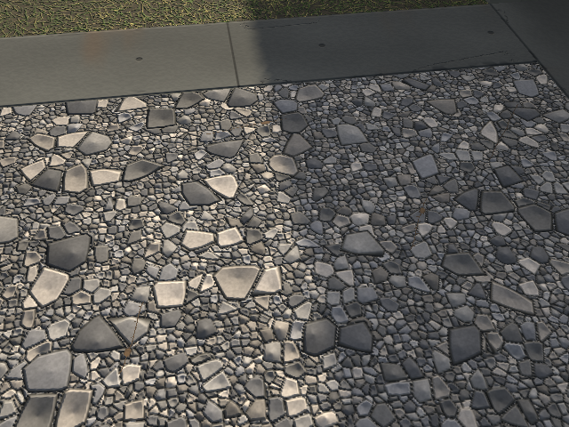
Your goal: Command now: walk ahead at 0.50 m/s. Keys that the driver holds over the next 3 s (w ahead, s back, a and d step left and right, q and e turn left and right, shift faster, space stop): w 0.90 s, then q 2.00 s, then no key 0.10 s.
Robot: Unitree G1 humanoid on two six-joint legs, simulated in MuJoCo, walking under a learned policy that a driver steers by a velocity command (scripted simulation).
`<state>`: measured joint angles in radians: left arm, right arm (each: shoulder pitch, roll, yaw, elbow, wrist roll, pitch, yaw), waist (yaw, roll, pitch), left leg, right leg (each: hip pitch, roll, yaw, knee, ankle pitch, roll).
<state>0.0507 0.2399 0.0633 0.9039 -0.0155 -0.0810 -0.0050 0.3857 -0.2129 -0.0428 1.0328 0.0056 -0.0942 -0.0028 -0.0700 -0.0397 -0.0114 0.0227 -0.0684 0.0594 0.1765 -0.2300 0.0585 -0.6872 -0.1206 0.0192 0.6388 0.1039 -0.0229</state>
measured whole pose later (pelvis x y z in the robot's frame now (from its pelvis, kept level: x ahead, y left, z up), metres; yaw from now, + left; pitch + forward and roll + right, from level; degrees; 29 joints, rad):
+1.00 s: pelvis +0.56 +0.02 +0.00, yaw +1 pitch +1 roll +0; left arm 0.11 0.27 0.08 0.92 0.00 -0.07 0.02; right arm 0.32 -0.22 -0.05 1.00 -0.01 -0.09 0.01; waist -0.05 -0.04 0.01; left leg -0.14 -0.07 0.05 0.27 -0.15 0.08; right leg -0.66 -0.13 0.04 0.91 -0.14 -0.01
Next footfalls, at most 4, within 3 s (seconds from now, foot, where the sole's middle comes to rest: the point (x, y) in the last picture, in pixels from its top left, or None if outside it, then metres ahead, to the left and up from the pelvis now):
0.14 right None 0.28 -0.14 -0.78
0.70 left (234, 395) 0.60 0.10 -0.78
1.22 right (305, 304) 0.84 -0.10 -0.78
1.64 left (220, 359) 0.69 0.13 -0.78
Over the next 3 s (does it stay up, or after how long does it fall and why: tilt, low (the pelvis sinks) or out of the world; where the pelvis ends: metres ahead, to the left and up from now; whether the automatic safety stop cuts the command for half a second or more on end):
stays up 0.68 0.05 -0.01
